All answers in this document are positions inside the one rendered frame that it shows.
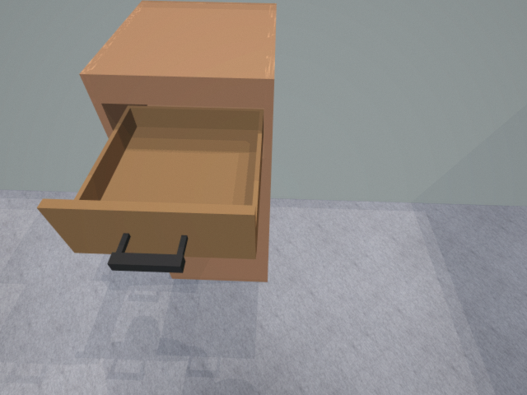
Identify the drawer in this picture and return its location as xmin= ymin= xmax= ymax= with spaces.
xmin=37 ymin=105 xmax=264 ymax=259

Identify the handle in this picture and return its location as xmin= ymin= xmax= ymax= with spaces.
xmin=107 ymin=233 xmax=188 ymax=273

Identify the cabinet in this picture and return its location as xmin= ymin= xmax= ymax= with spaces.
xmin=79 ymin=1 xmax=277 ymax=282

